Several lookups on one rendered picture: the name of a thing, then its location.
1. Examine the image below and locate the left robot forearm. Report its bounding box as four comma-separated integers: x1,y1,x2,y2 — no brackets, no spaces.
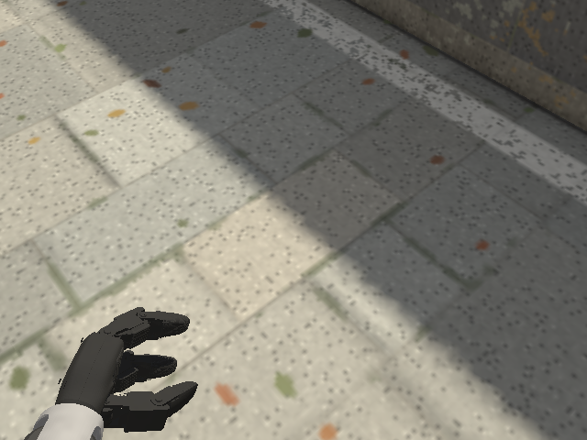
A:
24,403,104,440

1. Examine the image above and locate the left robot hand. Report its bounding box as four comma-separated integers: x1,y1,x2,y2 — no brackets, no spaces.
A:
55,307,198,433

